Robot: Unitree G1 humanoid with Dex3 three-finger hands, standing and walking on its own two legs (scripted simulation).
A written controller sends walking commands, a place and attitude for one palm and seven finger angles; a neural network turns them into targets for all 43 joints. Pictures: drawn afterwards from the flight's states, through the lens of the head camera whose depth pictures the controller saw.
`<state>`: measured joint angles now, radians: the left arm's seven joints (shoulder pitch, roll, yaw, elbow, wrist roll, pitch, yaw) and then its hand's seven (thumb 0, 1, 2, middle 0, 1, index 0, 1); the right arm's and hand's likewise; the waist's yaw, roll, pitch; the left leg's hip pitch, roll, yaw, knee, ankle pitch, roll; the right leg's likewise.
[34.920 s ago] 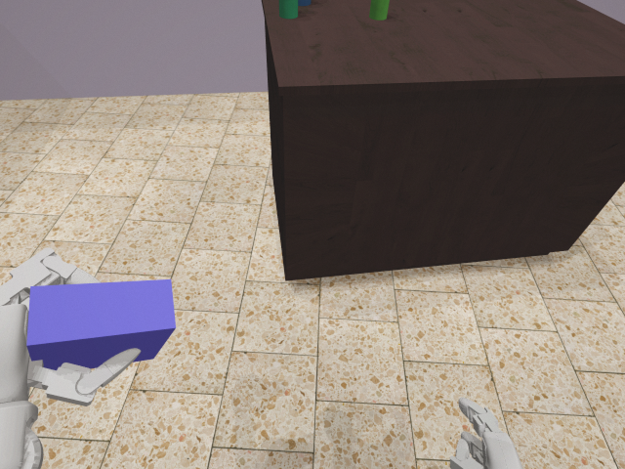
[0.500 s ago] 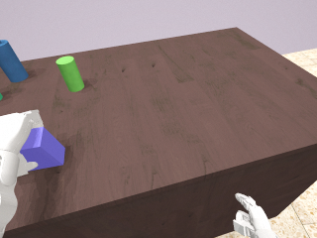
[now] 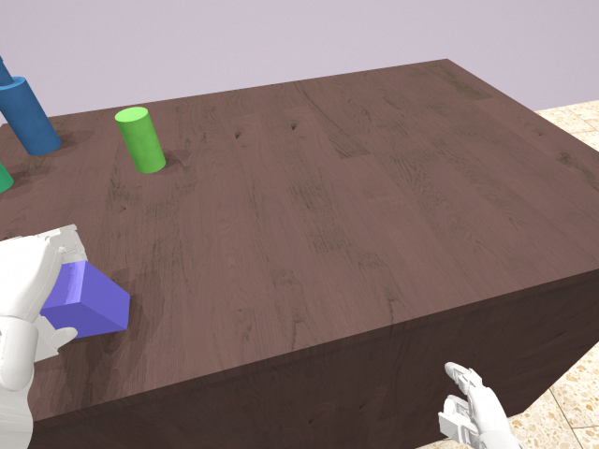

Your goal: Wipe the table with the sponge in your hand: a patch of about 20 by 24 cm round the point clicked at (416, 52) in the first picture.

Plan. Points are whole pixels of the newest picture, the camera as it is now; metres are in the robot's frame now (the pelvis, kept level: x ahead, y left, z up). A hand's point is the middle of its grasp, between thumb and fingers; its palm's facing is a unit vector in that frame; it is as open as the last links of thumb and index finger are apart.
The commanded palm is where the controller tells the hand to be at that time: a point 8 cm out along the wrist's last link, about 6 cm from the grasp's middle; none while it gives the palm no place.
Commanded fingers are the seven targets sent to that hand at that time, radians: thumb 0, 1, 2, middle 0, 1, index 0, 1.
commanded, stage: lift the sponge slowly off the table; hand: left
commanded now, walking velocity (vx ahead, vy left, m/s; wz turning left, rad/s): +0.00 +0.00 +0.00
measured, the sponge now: (63, 312) +0.21 +0.32 +0.12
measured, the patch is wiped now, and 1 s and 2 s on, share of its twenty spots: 0.95 0.95 0.95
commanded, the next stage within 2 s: none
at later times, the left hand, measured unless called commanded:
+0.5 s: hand (49, 295) +0.21 +0.31 +0.16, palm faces +0.13 -0.04 -0.99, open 9.2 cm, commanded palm +0.16 +0.30 +0.21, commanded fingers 0.00 0.10 1.30 -1.20 -1.60 -1.20 -1.60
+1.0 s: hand (43, 302) +0.19 +0.31 +0.17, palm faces +0.07 -0.04 -1.00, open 9.2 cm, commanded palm +0.16 +0.30 +0.24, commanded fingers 0.00 0.10 1.30 -1.20 -1.60 -1.20 -1.60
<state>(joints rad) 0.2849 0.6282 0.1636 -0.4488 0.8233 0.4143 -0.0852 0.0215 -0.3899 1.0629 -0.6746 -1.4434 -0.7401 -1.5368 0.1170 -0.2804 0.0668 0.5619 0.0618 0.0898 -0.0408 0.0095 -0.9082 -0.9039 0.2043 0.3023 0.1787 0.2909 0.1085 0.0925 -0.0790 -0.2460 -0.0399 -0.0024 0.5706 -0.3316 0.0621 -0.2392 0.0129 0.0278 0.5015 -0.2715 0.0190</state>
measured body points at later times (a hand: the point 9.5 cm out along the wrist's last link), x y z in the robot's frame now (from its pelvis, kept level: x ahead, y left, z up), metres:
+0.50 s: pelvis +0.00 -0.01 +0.00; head -0.02 -0.03 +0.45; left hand +0.19 +0.31 +0.22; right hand +0.23 -0.21 -0.07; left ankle -0.02 +0.08 -0.73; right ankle +0.00 -0.14 -0.73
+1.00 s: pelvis -0.02 -0.03 +0.00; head -0.05 -0.05 +0.45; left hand +0.19 +0.30 +0.22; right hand +0.22 -0.21 -0.07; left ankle -0.02 +0.08 -0.73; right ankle +0.00 -0.14 -0.73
